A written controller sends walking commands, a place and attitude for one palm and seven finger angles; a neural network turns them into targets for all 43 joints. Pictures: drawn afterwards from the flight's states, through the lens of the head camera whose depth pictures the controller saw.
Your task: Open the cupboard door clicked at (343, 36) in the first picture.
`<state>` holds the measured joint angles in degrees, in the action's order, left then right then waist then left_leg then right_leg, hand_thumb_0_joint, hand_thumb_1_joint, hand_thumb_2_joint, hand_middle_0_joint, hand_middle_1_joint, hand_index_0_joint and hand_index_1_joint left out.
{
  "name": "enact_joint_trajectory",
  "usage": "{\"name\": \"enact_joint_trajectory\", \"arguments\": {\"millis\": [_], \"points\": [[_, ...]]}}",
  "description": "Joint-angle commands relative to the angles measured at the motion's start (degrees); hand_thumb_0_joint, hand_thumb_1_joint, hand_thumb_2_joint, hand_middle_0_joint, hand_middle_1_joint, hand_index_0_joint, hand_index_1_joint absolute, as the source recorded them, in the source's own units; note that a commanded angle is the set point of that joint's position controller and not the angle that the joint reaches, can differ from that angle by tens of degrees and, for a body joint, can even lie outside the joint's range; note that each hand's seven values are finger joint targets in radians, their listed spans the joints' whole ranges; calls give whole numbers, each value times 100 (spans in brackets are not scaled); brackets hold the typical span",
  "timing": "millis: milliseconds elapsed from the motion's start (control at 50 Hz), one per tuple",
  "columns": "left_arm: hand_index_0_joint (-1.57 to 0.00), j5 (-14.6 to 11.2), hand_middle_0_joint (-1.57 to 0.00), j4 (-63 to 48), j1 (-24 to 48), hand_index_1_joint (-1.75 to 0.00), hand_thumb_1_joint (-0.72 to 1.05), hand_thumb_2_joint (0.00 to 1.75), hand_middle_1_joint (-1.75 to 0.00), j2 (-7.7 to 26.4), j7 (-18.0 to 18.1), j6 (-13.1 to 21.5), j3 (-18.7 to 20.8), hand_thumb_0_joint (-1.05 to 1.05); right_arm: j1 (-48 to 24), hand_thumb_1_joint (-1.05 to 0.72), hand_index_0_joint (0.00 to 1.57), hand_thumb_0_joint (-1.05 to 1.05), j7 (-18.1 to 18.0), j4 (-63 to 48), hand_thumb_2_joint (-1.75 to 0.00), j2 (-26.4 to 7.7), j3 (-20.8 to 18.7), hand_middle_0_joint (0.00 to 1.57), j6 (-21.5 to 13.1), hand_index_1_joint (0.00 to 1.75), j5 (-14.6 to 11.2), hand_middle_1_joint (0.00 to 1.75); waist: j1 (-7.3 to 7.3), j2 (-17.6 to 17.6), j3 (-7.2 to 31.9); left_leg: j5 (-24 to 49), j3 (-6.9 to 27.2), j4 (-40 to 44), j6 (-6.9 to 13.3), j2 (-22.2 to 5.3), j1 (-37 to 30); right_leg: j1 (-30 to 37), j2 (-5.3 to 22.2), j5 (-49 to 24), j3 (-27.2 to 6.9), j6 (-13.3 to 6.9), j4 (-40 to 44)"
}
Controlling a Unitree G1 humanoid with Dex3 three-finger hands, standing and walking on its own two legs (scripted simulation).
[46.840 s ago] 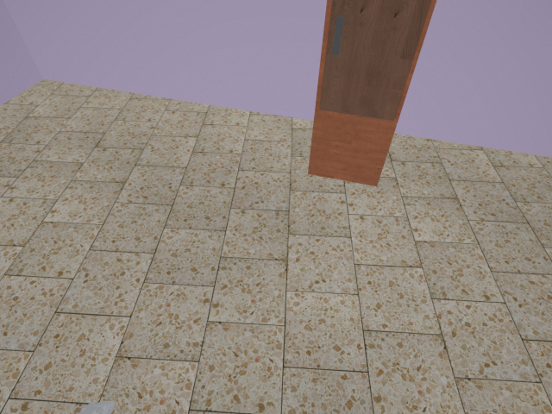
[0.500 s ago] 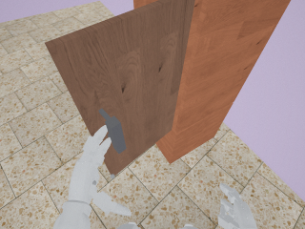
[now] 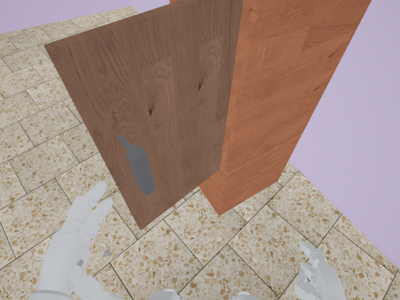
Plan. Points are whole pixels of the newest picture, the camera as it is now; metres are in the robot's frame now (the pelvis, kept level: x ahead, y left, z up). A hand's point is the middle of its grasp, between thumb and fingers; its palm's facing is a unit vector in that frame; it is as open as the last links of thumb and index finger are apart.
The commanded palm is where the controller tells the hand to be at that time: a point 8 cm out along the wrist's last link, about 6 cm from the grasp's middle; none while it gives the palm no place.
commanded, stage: draw the hand back to the body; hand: left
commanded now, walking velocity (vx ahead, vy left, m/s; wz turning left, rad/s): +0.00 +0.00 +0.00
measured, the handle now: (136, 165) +0.36 +0.16 +0.07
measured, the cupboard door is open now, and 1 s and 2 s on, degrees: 100 100 100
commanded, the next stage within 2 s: step back with the hand held close in 1.68 s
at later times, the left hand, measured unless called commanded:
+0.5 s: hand (77, 242) +0.19 +0.20 +0.11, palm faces +0.01 -1.00 -0.06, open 16.3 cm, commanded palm +0.16 +0.26 +0.13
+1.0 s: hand (12, 205) +0.22 +0.27 +0.17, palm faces +0.36 -0.85 -0.38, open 12.7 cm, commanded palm +0.17 +0.31 +0.20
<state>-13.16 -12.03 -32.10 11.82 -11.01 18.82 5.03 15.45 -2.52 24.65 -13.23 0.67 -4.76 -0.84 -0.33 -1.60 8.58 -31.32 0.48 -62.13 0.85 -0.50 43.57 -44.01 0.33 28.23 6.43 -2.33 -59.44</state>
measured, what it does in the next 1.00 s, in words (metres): rises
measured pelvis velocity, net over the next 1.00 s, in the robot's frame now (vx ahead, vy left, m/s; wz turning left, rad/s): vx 0.03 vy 0.03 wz -0.01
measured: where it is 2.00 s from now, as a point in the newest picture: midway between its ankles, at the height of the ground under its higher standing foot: outside the picture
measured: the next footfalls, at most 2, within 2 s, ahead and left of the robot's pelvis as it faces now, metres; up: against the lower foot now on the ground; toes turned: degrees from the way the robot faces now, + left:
none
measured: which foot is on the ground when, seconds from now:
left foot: down 0.00-1.00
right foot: down 0.00-1.00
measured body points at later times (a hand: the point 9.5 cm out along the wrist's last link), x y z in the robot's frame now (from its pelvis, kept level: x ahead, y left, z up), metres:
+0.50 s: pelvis +0.00 +0.00 +0.02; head +0.01 -0.01 +0.47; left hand +0.18 +0.25 +0.12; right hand +0.17 -0.23 -0.05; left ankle -0.01 +0.11 -0.67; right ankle +0.01 -0.10 -0.67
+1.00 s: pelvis +0.03 +0.03 +0.06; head +0.02 +0.02 +0.51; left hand +0.19 +0.31 +0.19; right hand +0.21 -0.19 -0.01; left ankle -0.01 +0.11 -0.67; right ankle +0.01 -0.10 -0.67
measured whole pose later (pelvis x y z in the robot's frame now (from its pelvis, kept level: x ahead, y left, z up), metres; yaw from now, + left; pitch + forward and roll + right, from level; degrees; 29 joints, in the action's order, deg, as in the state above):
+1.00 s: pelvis +0.03 +0.03 +0.06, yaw +0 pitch +0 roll -1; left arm -2.9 -21.5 -30.3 18.6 7.5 1.3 12.6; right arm 13.6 -5.8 32.9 -12.5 3.8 -7.8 -0.4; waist -3.4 -2.7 2.4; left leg -21.0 -1.3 -33.4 2.8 1.3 12.6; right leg -13.2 0.7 17.5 4.2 0.3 -30.7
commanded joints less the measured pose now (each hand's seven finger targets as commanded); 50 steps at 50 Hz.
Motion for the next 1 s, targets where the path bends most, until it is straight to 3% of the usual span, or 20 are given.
{"name": "enact_joint_trajectory", "arguments": {"millis": [0,80,100,140,200,340,400,420,480,580,600,620,640,660,700,780,840,860,980], "points": [[-15,-263,-15,-1268,206,-30,-50,30,-30,515,-192,526,412,0,-372,-90,20,0,-67,-909,-90,-609,-267,20,-398,30,-44,30,87,83,751,1424,151,736,-39,198,-3,1028,-81,-1316,-596,95,972],[-15,-318,-15,-1135,399,-30,-50,30,-30,610,-292,589,478,0,-381,-90,20,0,-100,-849,-90,-651,-260,20,-483,30,-47,30,116,7,663,1186,159,640,-24,184,145,872,-65,-831,-712,84,1048],[-15,-336,-15,-1219,446,-30,-50,30,-30,791,-286,577,655,0,-369,-90,20,0,-113,-841,-90,-663,-274,20,-490,30,-66,30,71,-25,741,1140,168,697,-26,171,72,910,-70,-691,-715,76,1098],[-15,-345,-15,-1448,641,-30,-50,30,-30,1020,-256,497,792,0,-393,-90,20,0,-141,-875,-90,-685,-251,20,-500,30,-93,30,58,-126,812,1072,172,815,0,165,-55,1048,-75,-452,-759,68,1234],[-15,-409,-15,-1512,582,-30,-50,30,-30,1099,-209,287,984,0,-410,-90,20,0,-186,-867,-90,-627,-220,20,-519,30,-150,30,-11,-195,893,1091,155,964,8,165,-260,1280,-48,-457,-798,94,1428],[-15,-623,-15,-968,415,-30,-50,30,-30,998,-321,-342,1104,0,-546,-90,20,0,-236,-797,-90,-626,-131,20,-545,30,-224,30,-13,116,266,1058,196,1331,4,117,-407,1496,-36,-369,-756,145,1857],[-15,-659,-15,-1225,618,-30,-50,30,-30,1106,-425,-463,1139,0,-477,-90,20,0,-261,-794,-90,-666,-106,20,-640,30,-220,30,6,77,318,1215,213,1466,24,111,-678,1622,-37,-659,-713,158,1925],[-15,-677,-15,-1269,596,-30,-50,30,-30,1146,-441,-488,1205,0,-490,-90,20,0,-259,-783,-90,-647,-100,20,-685,30,-224,30,-38,-59,299,1261,224,1534,15,106,-755,1659,-44,-743,-682,146,1937],[-15,-737,-15,-1480,572,-30,-50,30,-30,1313,-478,-485,1422,0,-467,-90,20,0,-260,-731,-90,-637,-81,20,-802,30,-216,30,-89,-28,374,1545,243,1650,12,95,-951,1898,-67,-1182,-618,135,1944],[-16,-795,-16,-1671,613,-30,-32,37,-30,1289,-497,-544,1512,0,-503,-90,20,0,-246,-606,-90,-636,-57,20,-961,30,-237,30,-123,-298,293,1777,259,1890,-12,95,-1313,2023,-124,-1530,-429,106,1994],[-16,278,-16,-2001,753,-30,-29,39,-30,2319,494,-768,1795,0,-529,-90,20,0,-390,-579,-90,-647,-120,20,-855,30,-126,30,-371,-195,409,1693,143,2182,19,16,-1423,2262,35,-1372,-765,32,2339],[-16,356,-16,-1901,381,-30,-26,40,-30,1548,912,-984,1377,0,-526,-90,20,0,-429,-575,-90,-509,-60,20,-819,30,-86,30,-209,-283,8,1583,108,2334,-8,60,-1490,2215,80,-1251,-721,53,2528],[-16,447,-16,-1976,255,-30,-22,42,-30,1423,1122,-1115,1272,0,-550,-90,20,0,-428,-567,-90,-530,-87,20,-802,30,-96,30,-217,-80,-14,1514,154,2408,-16,36,-1571,2216,59,-1104,-670,63,2628],[-16,598,-16,-2023,149,-30,-18,43,-30,1128,1284,-1201,957,0,-500,-90,20,0,-415,-504,-90,-502,-37,20,-750,30,-88,30,-147,-333,-186,1617,95,2479,13,21,-1715,2268,65,-1275,-583,71,2611],[-16,767,-16,-2190,92,-30,-12,47,-30,1285,1551,-1297,1024,0,-549,-90,20,0,-398,-433,-90,-533,-27,20,-666,30,-79,30,-182,-489,-131,1884,148,2692,8,-16,-1975,2498,41,-1557,-464,59,2626],[-17,951,-17,-2240,350,-30,2,52,-30,1502,1824,-1360,1169,0,-655,-90,20,0,-428,-326,-90,-579,-12,20,-623,30,-23,30,-184,-41,-128,2264,173,3046,27,-57,-2374,2939,31,-1896,-400,83,2856],[-17,1009,-17,-2231,576,-30,13,57,-30,1661,1922,-1378,1359,0,-755,-90,20,0,-433,-217,-90,-609,3,20,-621,30,0,30,-224,-137,-231,2448,187,3302,3,-70,-2666,3179,25,-1997,-386,66,3070],[-17,1026,-17,-2346,666,-30,17,58,-30,1600,1927,-1359,1314,0,-756,-90,20,0,-426,-209,-90,-590,20,20,-629,30,6,30,-214,-266,-206,2632,200,3380,-11,-80,-2785,3261,40,-2098,-379,70,3086],[-18,1039,-18,-2241,643,-30,37,68,-30,1528,1916,-1381,1434,0,-842,-90,20,0,-319,-25,-90,-587,10,20,-620,30,40,30,-276,-291,-331,3627,220,3721,-126,-166,-3268,3697,17,-2580,-339,79,3351]]}}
